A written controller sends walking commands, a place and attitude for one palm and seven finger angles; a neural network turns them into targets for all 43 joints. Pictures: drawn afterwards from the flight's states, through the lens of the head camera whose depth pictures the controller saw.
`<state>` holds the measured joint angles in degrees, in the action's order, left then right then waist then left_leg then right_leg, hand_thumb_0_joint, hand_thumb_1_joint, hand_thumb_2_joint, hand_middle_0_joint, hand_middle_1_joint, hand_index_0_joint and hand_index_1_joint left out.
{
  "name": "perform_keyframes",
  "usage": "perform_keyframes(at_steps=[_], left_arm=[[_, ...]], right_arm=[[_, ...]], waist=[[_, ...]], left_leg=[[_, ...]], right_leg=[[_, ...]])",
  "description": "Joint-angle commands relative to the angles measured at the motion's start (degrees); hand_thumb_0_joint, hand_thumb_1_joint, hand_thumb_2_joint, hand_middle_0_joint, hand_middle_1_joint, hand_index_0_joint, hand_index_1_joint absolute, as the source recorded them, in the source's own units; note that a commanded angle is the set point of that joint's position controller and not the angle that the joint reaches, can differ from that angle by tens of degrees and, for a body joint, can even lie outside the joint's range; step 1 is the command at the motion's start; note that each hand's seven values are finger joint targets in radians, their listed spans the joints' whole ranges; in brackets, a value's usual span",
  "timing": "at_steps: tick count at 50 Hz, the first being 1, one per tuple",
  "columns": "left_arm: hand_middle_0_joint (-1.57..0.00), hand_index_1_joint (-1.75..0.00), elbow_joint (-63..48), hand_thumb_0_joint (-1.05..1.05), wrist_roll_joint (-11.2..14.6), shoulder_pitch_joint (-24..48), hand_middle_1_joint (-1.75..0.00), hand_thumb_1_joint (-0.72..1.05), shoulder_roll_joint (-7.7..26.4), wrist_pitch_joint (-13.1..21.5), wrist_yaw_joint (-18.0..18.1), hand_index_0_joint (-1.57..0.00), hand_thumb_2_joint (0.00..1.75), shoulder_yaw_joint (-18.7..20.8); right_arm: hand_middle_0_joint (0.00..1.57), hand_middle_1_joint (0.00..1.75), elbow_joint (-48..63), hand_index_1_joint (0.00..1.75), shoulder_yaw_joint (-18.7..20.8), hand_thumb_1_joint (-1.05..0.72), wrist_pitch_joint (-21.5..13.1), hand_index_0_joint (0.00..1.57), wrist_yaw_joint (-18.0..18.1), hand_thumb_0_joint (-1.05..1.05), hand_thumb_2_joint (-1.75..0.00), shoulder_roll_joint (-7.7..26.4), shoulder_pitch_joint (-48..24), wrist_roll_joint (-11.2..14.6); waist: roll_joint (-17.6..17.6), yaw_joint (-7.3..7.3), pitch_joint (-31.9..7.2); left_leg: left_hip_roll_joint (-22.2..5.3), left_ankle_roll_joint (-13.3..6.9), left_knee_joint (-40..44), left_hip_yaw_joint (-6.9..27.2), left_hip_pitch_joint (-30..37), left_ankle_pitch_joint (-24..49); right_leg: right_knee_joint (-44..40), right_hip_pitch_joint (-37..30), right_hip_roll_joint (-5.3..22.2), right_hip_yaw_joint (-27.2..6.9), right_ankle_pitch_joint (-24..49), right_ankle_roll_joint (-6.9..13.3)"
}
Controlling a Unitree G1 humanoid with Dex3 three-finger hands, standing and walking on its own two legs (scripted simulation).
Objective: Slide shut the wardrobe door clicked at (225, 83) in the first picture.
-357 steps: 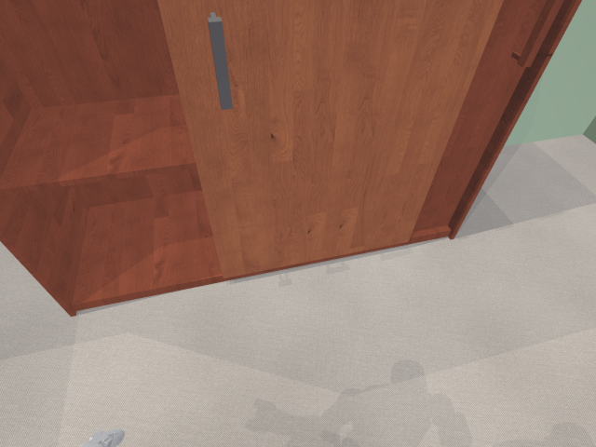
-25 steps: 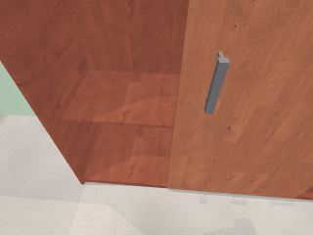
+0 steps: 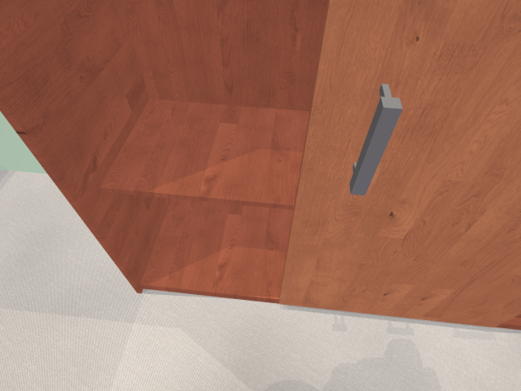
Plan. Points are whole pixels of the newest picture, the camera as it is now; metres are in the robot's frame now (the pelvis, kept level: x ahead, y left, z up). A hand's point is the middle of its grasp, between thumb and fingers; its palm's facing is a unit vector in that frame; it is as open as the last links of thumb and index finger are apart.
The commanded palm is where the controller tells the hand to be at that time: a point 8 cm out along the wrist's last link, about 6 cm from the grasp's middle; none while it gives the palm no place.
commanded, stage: come to a stop and stand still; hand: right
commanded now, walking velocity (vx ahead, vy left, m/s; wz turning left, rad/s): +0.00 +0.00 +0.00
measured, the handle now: (370, 143) +0.47 -0.15 +0.13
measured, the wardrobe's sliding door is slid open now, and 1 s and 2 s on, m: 0.55 0.55 0.55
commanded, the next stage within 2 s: look again from close up in 1.20 s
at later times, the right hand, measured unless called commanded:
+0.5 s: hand out of the picture -0.04 -0.19 -0.17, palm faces +0.00 +0.97 -0.24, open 7.4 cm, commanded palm none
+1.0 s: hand out of the picture -0.03 -0.16 -0.17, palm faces +0.03 +0.98 -0.21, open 7.3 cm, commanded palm none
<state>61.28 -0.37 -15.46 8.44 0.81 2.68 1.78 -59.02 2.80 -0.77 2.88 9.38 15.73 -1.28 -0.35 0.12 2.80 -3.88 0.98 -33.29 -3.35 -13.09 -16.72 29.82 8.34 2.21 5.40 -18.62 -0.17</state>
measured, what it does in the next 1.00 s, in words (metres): stands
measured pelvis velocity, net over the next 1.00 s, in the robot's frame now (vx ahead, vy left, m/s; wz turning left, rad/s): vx -0.03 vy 0.01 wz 0.00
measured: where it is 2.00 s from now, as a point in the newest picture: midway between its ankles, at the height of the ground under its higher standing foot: outside the picture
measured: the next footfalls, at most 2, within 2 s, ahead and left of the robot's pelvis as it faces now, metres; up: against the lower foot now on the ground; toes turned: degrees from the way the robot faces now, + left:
none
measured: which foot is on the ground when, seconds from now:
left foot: down 0.00-1.00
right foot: down 0.00-1.00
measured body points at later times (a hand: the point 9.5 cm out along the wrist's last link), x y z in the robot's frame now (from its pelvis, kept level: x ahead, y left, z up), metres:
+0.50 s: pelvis -0.06 +0.00 +0.00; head -0.05 +0.02 +0.45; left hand -0.05 +0.23 -0.17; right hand -0.04 -0.24 -0.15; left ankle -0.04 +0.13 -0.74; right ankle -0.07 -0.12 -0.74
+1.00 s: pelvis -0.03 +0.01 +0.00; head -0.02 +0.02 +0.45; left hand -0.04 +0.22 -0.17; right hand -0.03 -0.21 -0.16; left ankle -0.04 +0.13 -0.74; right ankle -0.07 -0.12 -0.74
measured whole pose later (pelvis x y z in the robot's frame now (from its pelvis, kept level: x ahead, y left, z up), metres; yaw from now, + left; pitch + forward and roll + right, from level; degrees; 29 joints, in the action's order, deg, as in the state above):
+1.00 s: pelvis -0.03 +0.01 +0.00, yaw +0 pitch -1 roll -1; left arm 64.4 -0.6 -16.4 8.2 1.2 1.8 -0.7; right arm -64.6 -0.1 -1.0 1.7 8.2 15.5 -1.0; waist 0.9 0.1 1.8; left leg -2.6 0.4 -30.2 -2.4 -13.2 -16.3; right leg 27.2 8.8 2.5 4.9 -17.5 -1.2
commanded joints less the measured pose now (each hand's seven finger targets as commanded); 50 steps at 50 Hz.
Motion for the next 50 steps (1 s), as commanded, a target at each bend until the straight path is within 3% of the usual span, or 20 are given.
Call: perform_keyframes(at_steps=[1,2,3,4,5,6,7,8,9,11,14,16,19,24,35,38,44,50], left_arm=[[-0.2,-0.3,-7.21,0.0,0.02,-3.99,-0.3,0.9,5.07,0.61,-1.37,-0.2,0.9,1.24],[-0.2,-0.3,-6.88,0.0,0.38,-3.62,-0.3,0.9,4.15,0.42,-1.53,-0.2,0.9,0.66],[-0.2,-0.3,-7.15,0.0,-0.27,-3.92,-0.3,0.9,4.92,0.48,-1.69,-0.2,0.9,0.5],[-0.2,-0.3,-6.58,0.0,-0.74,-5.51,-0.3,0.9,6.38,0.91,-1.44,-0.2,0.9,0.54],[-0.2,-0.3,-6.48,0.0,-0.72,-5.45,-0.3,0.9,8.35,0.72,-1.11,-0.2,0.9,0.64],[-0.2,-0.3,-6.93,0.0,-0.53,-4.25,-0.3,0.9,9.37,0.45,-0.93,-0.2,0.9,0.71],[-0.2,-0.3,-7.41,0.0,-0.51,-2.18,-0.3,0.9,9.34,0.08,-0.77,-0.2,0.9,0.51],[-0.2,-0.3,-8.15,0.0,-0.63,-0.5,-0.3,0.9,8.65,-0.16,-0.75,-0.2,0.9,0.15],[-0.2,-0.3,-8.35,0.0,-0.56,0.6,-0.3,0.9,7.91,-0.27,-0.91,-0.2,0.9,-0.07],[-0.2,-0.3,-8.16,0.0,-0.47,-0.54,-0.3,0.9,7.48,-0.4,-1.37,-0.2,0.9,-0.28],[-0.2,-0.3,-7.44,0.0,-0.7,-0.85,-0.3,0.9,7.97,-0.59,-1.87,-0.2,0.9,-0.38],[-0.2,-0.3,-7.09,0.0,-0.93,-1.76,-0.3,0.9,8.28,-0.73,-2.04,-0.2,0.9,-0.42],[-0.2,-0.3,-6.63,0.0,-1.02,-2.71,-0.3,0.9,8.23,-0.63,-2.15,-0.2,0.9,-0.58],[-0.2,-0.3,-4.86,0.0,-0.83,-5.14,-0.3,0.9,7.17,-0.05,-1.96,-0.2,0.9,-0.96],[-0.2,-0.3,0.41,0.0,-0.25,-7.14,-0.3,0.9,5.17,1.25,-1.1,-0.2,0.9,-1.68],[-0.2,-0.3,1.31,0.0,-0.19,-6.87,-0.3,0.9,4.65,1.06,-1.0,-0.2,0.9,-1.63],[-0.2,-0.3,2.15,0.0,-0.33,-6.42,-0.3,0.9,4.04,0.95,-0.88,-0.2,0.9,-1.51],[-0.2,-0.3,2.37,0.0,-0.38,-5.69,-0.3,0.9,4.0,0.96,-0.81,-0.2,0.9,-1.35]], right_arm=[[0.2,0.3,2.55,0.3,1.14,-0.9,-1.41,0.2,1.6,0.0,-0.9,9.91,7.33,-0.2],[0.2,0.3,2.61,0.3,0.06,-0.9,-1.26,0.2,1.25,0.0,-0.9,9.49,4.06,0.07],[0.2,0.3,3.64,0.3,-0.36,-0.9,-0.96,0.2,0.8,0.0,-0.9,8.51,2.03,0.3],[0.2,0.3,3.79,0.3,-0.54,-0.9,-0.82,0.2,0.56,0.0,-0.9,7.5,2.06,0.53],[0.2,0.3,3.61,0.3,-0.62,-0.9,-0.47,0.2,0.43,0.0,-0.9,6.82,1.75,0.86],[0.2,0.3,3.59,0.3,-0.87,-0.9,0.26,0.2,0.35,0.0,-0.9,6.1,0.92,0.94],[0.2,0.3,3.46,0.3,-1.18,-0.9,0.81,0.2,0.12,0.0,-0.9,5.39,0.66,0.86],[0.2,0.3,3.08,0.3,-1.39,-0.9,0.85,0.2,-0.29,0.0,-0.9,5.44,0.78,0.73],[0.2,0.3,2.76,0.3,-1.63,-0.9,0.69,0.2,-0.57,0.0,-0.9,5.76,0.75,0.55],[0.2,0.3,2.89,0.3,-1.61,-0.9,0.75,0.2,-0.89,0.0,-0.9,7.37,-0.58,0.49],[0.2,0.3,3.3,0.3,-1.75,-0.9,1.14,0.2,-1.31,0.0,-0.9,8.26,-1.22,0.37],[0.2,0.3,3.38,0.3,-1.62,-0.9,1.28,0.2,-1.42,0.0,-0.9,8.6,-0.68,0.28],[0.2,0.3,3.23,0.3,-1.48,-0.9,1.05,0.2,-1.57,0.0,-0.9,8.54,0.83,0.2],[0.2,0.3,2.15,0.3,-1.64,-0.9,0.35,0.2,-1.66,0.0,-0.9,7.69,1.69,0.43],[0.2,0.3,-2.65,0.3,-2.05,-0.9,-0.74,0.2,-1.18,0.0,-0.9,5.71,3.59,0.7],[0.2,0.3,-3.55,0.3,-2.16,-0.9,-0.78,0.2,-1.07,0.0,-0.9,5.47,3.73,0.6],[0.2,0.3,-4.1,0.3,-2.0,-0.9,-0.76,0.2,-0.95,0.0,-0.9,5.15,3.32,0.56],[0.2,0.3,-3.98,0.3,-1.88,-0.9,-0.86,0.2,-0.95,0.0,-0.9,5.2,2.98,0.46]], waist=[[-4.34,-0.15,-7.38],[-2.74,-1.31,-8.86],[4.78,-1.29,-7.07],[9.13,-1.21,-8.79],[11.97,-0.85,-9.38],[12.9,-0.46,-6.86],[9.88,0.31,-2.47],[5.21,1.08,1.09],[1.86,0.87,2.97],[-2.03,-0.44,2.63],[-0.71,-0.32,5.21],[-0.55,-0.41,6.21],[-0.48,-0.15,4.31],[-1.09,-0.43,1.7],[-0.18,0.03,-1.0],[-1.31,0.09,-0.02],[0.39,-0.1,0.9],[-0.54,-0.14,0.92]], left_leg=[[-9.45,-4.71,0.83,7.91,9.92,51.01],[-9.16,-5.4,-0.68,6.52,8.46,44.06],[-5.92,-4.21,-2.79,3.51,5.94,37.09],[-3.09,-3.32,-5.18,1.45,3.85,29.69],[-0.84,-2.69,-5.96,-0.67,1.33,17.22],[1.05,-2.05,-5.15,-0.97,-1.14,1.28],[1.4,-2.25,-2.92,-0.55,-1.61,-3.17],[0.89,-2.61,0.46,0.21,-1.12,0.4],[-0.59,-2.94,3.23,2.24,-1.94,6.0],[-1.73,-2.82,5.84,4.33,-2.65,4.09],[-1.35,-2.6,9.16,5.25,-5.57,-8.67],[-1.02,-2.77,9.92,5.75,-7.08,-12.78],[-1.0,-2.93,10.43,6.36,-6.42,-13.8],[-1.58,-3.18,10.72,7.34,-5.67,-10.88],[-2.49,-3.0,7.21,5.21,0.14,10.26],[-2.52,-3.05,7.88,5.17,-0.07,10.41],[-2.45,-3.12,8.15,5.33,-0.41,10.8],[-2.46,-3.01,8.25,5.1,-0.15,12.96]], right_leg=[[6.19,9.11,2.16,-2.97,7.77,0.21],[-0.43,6.47,1.86,-2.67,4.44,0.47],[-1.83,4.5,2.49,-3.19,15.84,1.37],[0.09,0.62,5.17,-5.37,37.58,2.35],[0.22,-3.28,7.81,-6.61,50.01,3.22],[-1.92,-3.19,9.6,-8.24,48.91,4.81],[-3.03,0.49,9.75,-7.94,40.34,5.46],[-3.4,4.37,8.14,-6.88,29.34,4.96],[-3.93,5.95,5.9,-5.95,19.33,3.61],[-5.77,6.36,3.93,-5.14,5.62,2.49],[-8.97,8.29,2.86,-5.48,-5.55,2.59],[-10.24,9.54,2.65,-5.74,-9.79,2.66],[-10.27,9.8,2.4,-5.91,-10.42,2.82],[-9.15,7.79,2.33,-5.6,-5.5,2.62],[-7.58,3.73,3.65,-4.43,10.31,1.85],[-7.3,3.56,3.64,-4.28,9.77,1.71],[-7.36,3.38,3.61,-3.99,10.04,1.44],[-7.31,2.5,3.65,-4.18,11.72,1.38]])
